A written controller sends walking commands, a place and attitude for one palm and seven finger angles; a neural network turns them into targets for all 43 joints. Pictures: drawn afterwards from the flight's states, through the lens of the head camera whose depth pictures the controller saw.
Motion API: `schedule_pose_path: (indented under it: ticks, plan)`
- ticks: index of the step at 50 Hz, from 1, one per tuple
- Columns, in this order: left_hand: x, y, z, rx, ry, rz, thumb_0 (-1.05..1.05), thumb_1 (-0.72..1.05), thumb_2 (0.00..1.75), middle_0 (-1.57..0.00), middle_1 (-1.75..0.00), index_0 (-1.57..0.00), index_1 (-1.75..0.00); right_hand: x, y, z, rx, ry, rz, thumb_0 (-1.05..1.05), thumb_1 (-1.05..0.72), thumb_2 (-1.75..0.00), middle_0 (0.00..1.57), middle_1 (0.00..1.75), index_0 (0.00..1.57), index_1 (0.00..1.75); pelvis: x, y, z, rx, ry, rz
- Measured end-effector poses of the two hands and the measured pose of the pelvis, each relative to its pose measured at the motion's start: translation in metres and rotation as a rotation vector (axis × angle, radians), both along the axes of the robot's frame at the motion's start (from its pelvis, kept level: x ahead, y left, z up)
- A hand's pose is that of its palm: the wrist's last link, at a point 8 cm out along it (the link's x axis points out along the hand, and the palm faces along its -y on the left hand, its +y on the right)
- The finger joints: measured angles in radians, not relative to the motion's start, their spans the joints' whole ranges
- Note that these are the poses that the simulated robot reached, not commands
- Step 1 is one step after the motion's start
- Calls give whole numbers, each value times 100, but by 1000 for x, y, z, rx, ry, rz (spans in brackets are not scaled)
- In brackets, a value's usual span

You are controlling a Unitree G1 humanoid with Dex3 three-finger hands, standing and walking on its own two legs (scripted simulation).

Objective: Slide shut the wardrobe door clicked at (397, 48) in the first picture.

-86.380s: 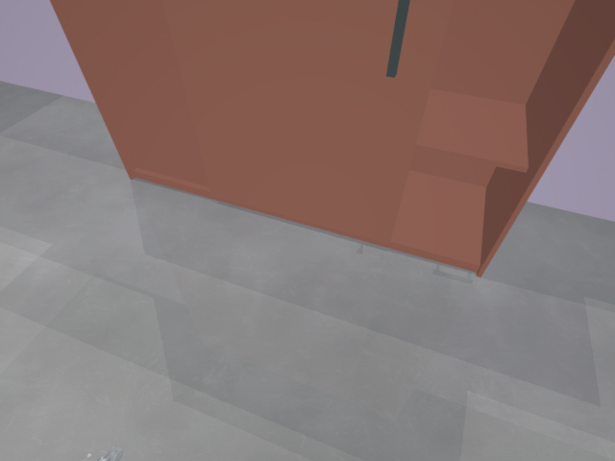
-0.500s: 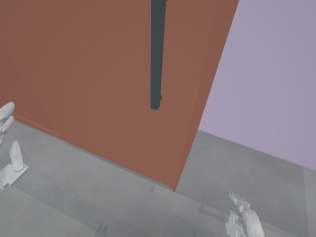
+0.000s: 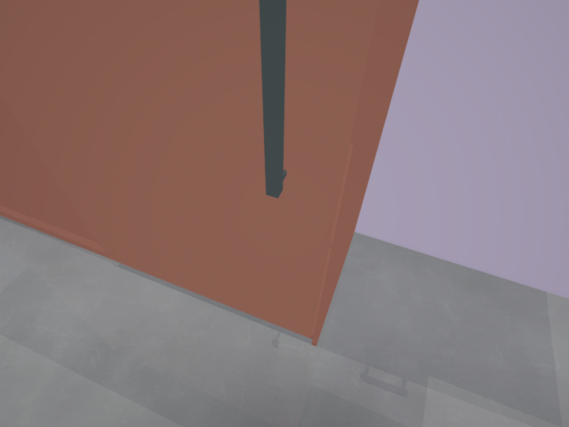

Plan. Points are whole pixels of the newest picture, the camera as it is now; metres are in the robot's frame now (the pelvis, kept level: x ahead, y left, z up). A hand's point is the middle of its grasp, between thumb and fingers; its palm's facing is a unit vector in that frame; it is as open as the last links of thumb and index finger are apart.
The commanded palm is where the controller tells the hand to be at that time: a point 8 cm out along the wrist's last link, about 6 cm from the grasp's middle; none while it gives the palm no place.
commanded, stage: let the arm hang, fingers relaxed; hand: left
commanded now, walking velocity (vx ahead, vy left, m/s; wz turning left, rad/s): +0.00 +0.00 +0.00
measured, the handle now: (278, 108) +0.53 +0.03 +0.18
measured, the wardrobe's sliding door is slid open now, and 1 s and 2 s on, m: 0.01 0.01 0.01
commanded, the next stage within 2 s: look to check the result in 0.84 s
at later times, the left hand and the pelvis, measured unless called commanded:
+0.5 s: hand out of the picture -0.01 +0.18 -0.16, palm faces +0.01 -0.98 -0.19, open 7.4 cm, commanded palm none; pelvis +0.00 +0.01 +0.01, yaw -1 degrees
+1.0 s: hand out of the picture +0.02 +0.17 -0.16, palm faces +0.00 -0.98 -0.18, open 7.4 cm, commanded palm none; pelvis +0.02 +0.00 +0.01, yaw -1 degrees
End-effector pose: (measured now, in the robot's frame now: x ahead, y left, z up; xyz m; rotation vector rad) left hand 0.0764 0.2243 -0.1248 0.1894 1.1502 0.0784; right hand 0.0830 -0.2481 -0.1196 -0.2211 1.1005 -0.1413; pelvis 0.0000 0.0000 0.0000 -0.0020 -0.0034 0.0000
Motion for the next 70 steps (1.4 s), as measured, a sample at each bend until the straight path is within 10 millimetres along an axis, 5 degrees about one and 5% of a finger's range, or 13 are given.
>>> schedule_pose_path:
  ticks: [7,14,23,35,70]
  plan:
    - [-80,4,-17,-22,244,93,-1,100,90,-21,-30,-20,-30,-89,15,-5,1,306,-57,1,-90,-90,20,30,20,29,-4,1,7,-20,8,1]
    - [-117,17,-8,13,370,108,0,94,90,-21,-30,-20,-29,-125,38,-12,51,401,-106,1,-90,-90,20,30,20,29,-3,9,9,-14,11,-7]
    - [-101,11,-7,11,326,104,1,91,90,-20,-30,-19,-29,-107,59,-22,109,347,-102,1,-90,-90,20,30,20,30,0,14,9,-3,6,-14]
    - [-69,0,-10,-2,257,87,2,93,90,-20,-30,-20,-29,-86,41,-20,75,294,-109,2,-92,-90,20,30,20,30,7,9,9,2,2,-20]
    - [-50,-14,-10,-4,270,93,1,91,90,-20,-30,-19,-29,-64,24,-17,61,322,-106,1,-92,-90,20,30,20,30,28,-6,11,-1,6,-18]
